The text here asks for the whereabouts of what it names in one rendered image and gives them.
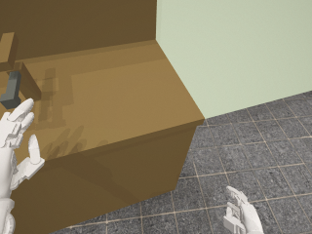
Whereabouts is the tap lever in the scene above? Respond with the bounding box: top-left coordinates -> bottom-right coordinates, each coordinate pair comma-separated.
0,71 -> 21,110

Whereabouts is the robot left hand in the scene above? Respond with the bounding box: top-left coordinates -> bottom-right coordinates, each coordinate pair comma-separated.
0,98 -> 45,199

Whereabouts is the robot right hand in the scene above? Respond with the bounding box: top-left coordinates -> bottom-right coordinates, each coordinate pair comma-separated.
223,185 -> 263,234

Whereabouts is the counter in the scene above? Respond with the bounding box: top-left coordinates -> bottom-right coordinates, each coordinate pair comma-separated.
0,0 -> 205,234

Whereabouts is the robot left forearm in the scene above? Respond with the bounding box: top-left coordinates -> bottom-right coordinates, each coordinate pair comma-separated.
0,198 -> 16,234

